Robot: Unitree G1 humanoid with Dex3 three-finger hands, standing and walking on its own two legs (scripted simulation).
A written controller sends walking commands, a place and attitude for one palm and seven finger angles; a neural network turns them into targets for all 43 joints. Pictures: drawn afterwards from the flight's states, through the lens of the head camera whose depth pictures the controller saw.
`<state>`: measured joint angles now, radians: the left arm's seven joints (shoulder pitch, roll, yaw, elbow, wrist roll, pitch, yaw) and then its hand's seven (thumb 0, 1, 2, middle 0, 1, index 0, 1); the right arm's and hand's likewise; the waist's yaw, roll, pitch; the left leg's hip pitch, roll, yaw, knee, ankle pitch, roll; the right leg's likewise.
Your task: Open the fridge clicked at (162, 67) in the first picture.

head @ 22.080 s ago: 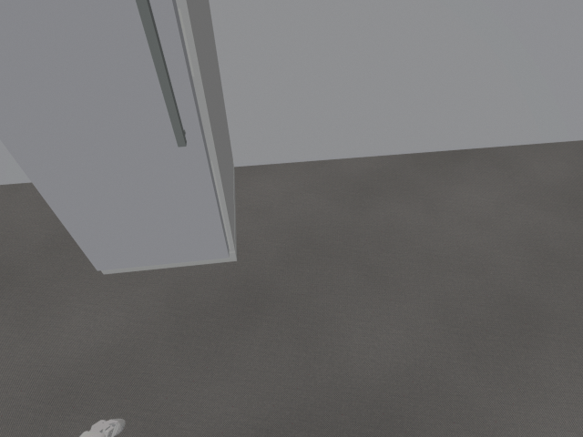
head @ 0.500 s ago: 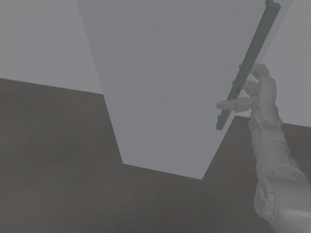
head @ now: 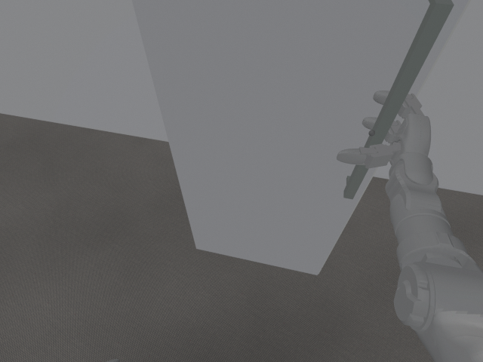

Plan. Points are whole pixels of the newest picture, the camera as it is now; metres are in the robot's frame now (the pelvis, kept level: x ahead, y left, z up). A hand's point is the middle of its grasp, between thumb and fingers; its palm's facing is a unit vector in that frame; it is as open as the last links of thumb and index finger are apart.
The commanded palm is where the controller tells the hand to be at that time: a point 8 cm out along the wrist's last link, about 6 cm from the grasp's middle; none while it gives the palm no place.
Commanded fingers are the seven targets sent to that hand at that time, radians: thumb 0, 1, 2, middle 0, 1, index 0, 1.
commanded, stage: slide the fingers in behind the handle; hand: right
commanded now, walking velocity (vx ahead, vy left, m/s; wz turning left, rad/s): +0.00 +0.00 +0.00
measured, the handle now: (380, 120) +0.53 -0.16 +0.13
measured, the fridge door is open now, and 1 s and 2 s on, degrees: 0 0 0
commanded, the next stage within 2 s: grip the handle and tug to test in 0.18 s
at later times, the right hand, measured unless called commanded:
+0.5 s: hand (377, 132) +0.48 -0.14 +0.14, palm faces +0.10 +1.00 +0.00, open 12.9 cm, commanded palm +0.45 -0.19 +0.14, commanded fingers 0.00 -0.06 -0.54 0.36 1.28 0.36 1.28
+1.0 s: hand (371, 132) +0.48 -0.13 +0.14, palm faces +0.08 +1.00 +0.00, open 5.4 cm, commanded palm +0.46 -0.19 +0.14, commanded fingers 0.00 -0.90 -0.90 0.45 1.40 0.45 1.40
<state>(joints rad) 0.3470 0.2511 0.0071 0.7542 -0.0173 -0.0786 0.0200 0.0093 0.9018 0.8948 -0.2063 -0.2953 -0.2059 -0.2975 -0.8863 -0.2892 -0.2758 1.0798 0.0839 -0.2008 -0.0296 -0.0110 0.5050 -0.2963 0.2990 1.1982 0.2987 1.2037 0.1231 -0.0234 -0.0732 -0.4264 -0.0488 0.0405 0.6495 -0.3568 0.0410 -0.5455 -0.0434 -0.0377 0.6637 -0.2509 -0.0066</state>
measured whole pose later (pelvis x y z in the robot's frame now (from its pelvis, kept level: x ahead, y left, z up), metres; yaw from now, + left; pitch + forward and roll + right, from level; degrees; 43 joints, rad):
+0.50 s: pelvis +0.01 -0.01 +0.00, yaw +0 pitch +8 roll +1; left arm 0.35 0.24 0.01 0.75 -0.02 -0.08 0.02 0.01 0.90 0.89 -0.21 -0.30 -0.21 -0.30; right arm -0.85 -0.29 -0.26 1.03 0.09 -0.20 -0.03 -0.01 0.33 -0.37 0.32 1.22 0.32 1.23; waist 0.11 -0.02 -0.08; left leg -0.41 -0.04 0.03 0.64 -0.36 0.03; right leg -0.54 -0.04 -0.04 0.67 -0.27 -0.01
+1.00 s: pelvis +0.00 -0.01 +0.00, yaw +0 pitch +8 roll +1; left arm 0.35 0.24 0.00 0.76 -0.02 -0.08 0.02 0.01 0.90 0.89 -0.21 -0.30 -0.21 -0.30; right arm -0.89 -0.28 -0.25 1.08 0.08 -0.20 -0.03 0.01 -0.71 -0.82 0.43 1.38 0.43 1.38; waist 0.12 -0.02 -0.07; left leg -0.42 -0.04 0.04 0.65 -0.36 0.03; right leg -0.55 -0.04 -0.04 0.67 -0.26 -0.01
